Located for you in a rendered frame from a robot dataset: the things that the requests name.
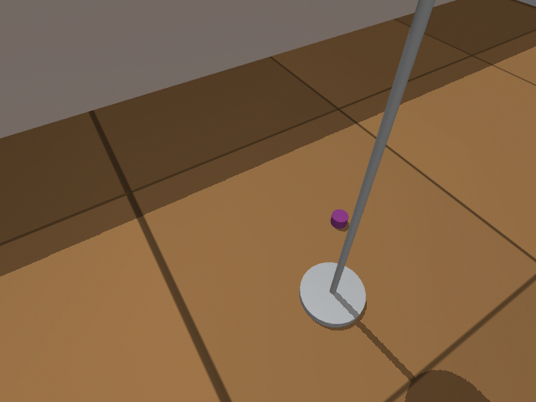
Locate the floor lamp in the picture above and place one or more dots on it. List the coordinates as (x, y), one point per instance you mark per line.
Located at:
(330, 293)

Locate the tin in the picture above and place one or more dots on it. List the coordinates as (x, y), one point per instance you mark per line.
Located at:
(339, 218)

